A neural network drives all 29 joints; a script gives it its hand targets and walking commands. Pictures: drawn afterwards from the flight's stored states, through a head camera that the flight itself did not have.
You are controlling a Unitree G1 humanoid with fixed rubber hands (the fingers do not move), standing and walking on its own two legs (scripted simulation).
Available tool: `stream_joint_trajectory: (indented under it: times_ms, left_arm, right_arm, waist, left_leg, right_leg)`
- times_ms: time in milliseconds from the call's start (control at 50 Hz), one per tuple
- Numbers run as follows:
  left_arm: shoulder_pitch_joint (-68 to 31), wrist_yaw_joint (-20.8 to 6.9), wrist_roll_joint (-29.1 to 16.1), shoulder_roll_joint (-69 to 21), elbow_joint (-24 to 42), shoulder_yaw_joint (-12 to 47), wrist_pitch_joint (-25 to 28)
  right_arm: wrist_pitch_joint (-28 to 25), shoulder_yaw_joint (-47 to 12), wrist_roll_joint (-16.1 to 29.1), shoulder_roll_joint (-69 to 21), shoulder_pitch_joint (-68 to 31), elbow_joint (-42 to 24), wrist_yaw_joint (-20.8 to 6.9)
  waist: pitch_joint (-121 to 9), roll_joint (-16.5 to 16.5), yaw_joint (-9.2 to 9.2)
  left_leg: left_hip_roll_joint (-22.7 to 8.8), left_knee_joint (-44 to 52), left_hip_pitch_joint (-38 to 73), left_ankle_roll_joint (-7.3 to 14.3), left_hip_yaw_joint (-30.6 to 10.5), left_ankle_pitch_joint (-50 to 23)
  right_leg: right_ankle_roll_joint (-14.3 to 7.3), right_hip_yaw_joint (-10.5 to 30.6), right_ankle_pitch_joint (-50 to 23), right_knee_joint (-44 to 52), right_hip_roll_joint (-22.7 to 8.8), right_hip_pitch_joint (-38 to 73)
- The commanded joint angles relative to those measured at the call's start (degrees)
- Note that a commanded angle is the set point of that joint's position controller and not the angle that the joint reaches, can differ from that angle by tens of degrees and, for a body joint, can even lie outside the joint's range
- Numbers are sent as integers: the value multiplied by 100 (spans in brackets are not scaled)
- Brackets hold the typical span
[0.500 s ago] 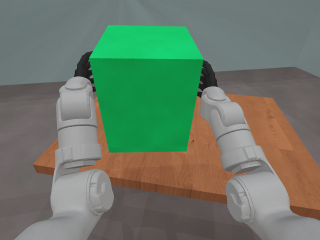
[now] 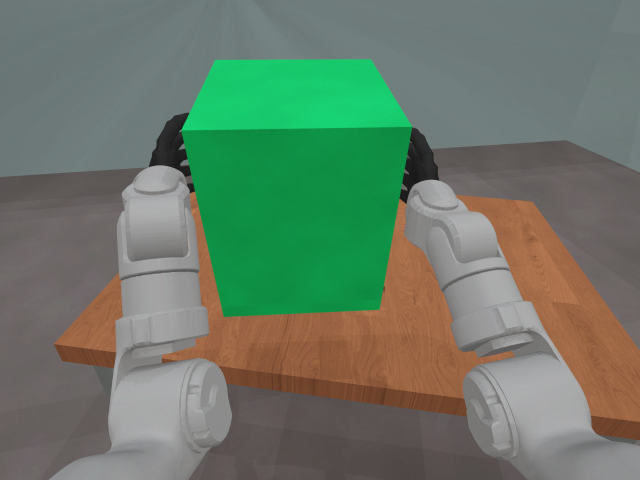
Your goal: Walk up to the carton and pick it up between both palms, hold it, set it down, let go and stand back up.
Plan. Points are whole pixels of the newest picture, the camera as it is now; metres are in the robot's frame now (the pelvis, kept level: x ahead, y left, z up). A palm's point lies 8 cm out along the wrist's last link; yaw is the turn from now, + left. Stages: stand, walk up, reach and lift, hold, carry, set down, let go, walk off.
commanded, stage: hold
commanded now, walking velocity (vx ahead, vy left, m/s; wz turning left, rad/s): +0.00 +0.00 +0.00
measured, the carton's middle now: (298, 186) +0.40 -0.01 +0.26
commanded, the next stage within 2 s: none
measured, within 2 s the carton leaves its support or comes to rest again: neither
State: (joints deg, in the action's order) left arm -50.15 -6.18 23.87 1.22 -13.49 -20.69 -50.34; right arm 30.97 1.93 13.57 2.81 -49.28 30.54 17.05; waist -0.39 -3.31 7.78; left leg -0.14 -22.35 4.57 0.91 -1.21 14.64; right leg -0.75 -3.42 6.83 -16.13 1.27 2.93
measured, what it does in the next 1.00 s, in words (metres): stands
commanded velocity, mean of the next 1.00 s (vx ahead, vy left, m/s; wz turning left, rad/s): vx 0.00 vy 0.00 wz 0.00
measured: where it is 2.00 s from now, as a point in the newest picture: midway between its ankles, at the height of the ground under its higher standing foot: outside the picture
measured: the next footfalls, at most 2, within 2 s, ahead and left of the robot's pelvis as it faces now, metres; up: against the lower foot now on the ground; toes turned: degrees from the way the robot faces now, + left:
none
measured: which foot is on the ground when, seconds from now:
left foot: down 0.00-1.00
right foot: down 0.00-1.00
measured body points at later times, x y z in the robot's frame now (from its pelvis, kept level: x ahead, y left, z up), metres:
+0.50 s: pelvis -0.01 +0.00 +0.00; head -0.10 +0.02 +0.44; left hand +0.37 +0.14 +0.29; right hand +0.35 -0.16 +0.27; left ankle -0.01 +0.11 -0.74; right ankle +0.04 -0.11 -0.74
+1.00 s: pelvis -0.02 -0.02 +0.00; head -0.10 +0.00 +0.44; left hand +0.37 +0.14 +0.29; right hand +0.36 -0.16 +0.27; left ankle -0.01 +0.10 -0.74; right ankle +0.04 -0.11 -0.74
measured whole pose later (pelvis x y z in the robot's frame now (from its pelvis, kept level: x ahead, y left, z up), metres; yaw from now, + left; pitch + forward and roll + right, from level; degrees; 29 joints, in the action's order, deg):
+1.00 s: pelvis -0.02 -0.02 +0.00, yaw +2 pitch -10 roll -1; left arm -54.8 -6.4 23.2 2.8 -22.3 -23.7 -46.2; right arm 29.6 5.8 8.4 0.7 -52.8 35.5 16.4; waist -1.4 -2.7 7.2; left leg -0.2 -22.0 0.7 -0.4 -2.7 12.2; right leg -2.1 -4.8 6.1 -17.5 1.3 -1.1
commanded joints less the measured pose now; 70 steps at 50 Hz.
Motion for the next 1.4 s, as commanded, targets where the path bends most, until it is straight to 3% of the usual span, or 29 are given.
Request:
stream_joint_trajectory:
  times_ms: [0, 220, 460, 700, 880, 1080, 1380]
  left_arm:
    - [-3628, -955, -1083, -3024, 391, 2190, 233]
    - [-3650, -969, -1088, -3049, 452, 2159, 219]
    - [-3784, -970, -938, -2886, 84, 1868, 321]
    - [-4130, -963, -999, -2648, -476, 1604, 558]
    - [-4174, -951, -1029, -2555, -695, 1490, 665]
    - [-4020, -960, -1051, -2622, -480, 1659, 604]
    - [-3794, -973, -1119, -2919, 244, 2124, 339]
  right_arm:
    - [-339, -1529, 804, -2869, -4979, -1880, -956]
    - [-291, -1540, 806, -2860, -4985, -1930, -1003]
    - [-369, -1409, 611, -3056, -5199, -1663, -1032]
    - [-520, -1106, 255, -3182, -5482, -1359, -1037]
    - [-584, -1076, 200, -3258, -5552, -1271, -997]
    - [-534, -1233, 384, -3216, -5411, -1426, -904]
    - [-372, -1509, 768, -3022, -5116, -1848, -880]
  waist:
    - [-1852, 763, 98]
    - [-1763, 649, 69]
    - [-1722, 474, -57]
    - [-1931, 436, -30]
    - [-2091, 355, -37]
    - [-2107, 406, 41]
    - [-2017, 717, 128]
  left_leg:
    - [172, 596, -1026, -444, 188, -1921]
    - [137, 599, -1054, -419, 161, -1899]
    - [218, 754, -1438, -185, 248, -1030]
    - [326, 813, -1786, -1, 267, -174]
    - [379, 751, -1750, 30, 294, -280]
    - [377, 719, -1530, -47, 301, -615]
    - [277, 575, -1038, -351, 256, -1652]
  right_leg:
    - [127, -73, -1190, -167, 371, 1521]
    - [107, -65, -1192, -157, 387, 1478]
    - [168, -68, -851, -118, 321, 1472]
    - [268, 13, -134, -83, 159, 1348]
    - [328, 49, -87, 0, 93, 1341]
    - [312, -3, -633, -11, 132, 1423]
    - [181, -51, -1164, -104, 295, 1461]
